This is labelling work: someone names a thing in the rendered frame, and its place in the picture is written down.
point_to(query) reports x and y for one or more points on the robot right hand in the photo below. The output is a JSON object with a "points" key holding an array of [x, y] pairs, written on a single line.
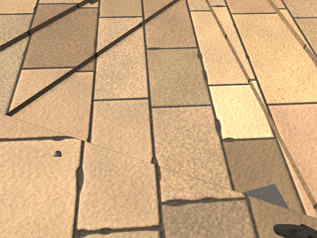
{"points": [[294, 231]]}

